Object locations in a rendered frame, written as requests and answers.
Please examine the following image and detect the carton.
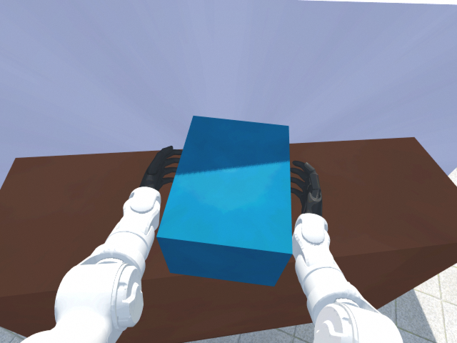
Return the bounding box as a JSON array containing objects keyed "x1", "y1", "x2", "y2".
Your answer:
[{"x1": 156, "y1": 116, "x2": 293, "y2": 287}]

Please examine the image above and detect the right robot upper arm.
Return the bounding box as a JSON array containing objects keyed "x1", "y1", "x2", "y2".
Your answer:
[{"x1": 313, "y1": 302, "x2": 403, "y2": 343}]

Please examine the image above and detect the pedestal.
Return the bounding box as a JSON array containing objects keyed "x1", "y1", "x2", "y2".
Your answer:
[{"x1": 0, "y1": 137, "x2": 457, "y2": 343}]

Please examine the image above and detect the right robot forearm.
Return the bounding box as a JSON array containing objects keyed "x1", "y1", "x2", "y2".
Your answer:
[{"x1": 292, "y1": 214, "x2": 382, "y2": 325}]

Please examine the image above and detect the left robot forearm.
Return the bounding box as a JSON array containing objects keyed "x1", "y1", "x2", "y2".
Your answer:
[{"x1": 54, "y1": 187, "x2": 161, "y2": 320}]

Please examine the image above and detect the left robot upper arm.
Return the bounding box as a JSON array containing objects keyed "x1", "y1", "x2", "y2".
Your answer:
[{"x1": 21, "y1": 263, "x2": 144, "y2": 343}]

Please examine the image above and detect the right robot hand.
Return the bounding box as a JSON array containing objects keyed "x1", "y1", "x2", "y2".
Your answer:
[{"x1": 290, "y1": 161, "x2": 322, "y2": 217}]

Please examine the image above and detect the left robot hand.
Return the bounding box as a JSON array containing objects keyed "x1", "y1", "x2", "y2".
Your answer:
[{"x1": 139, "y1": 146, "x2": 182, "y2": 192}]

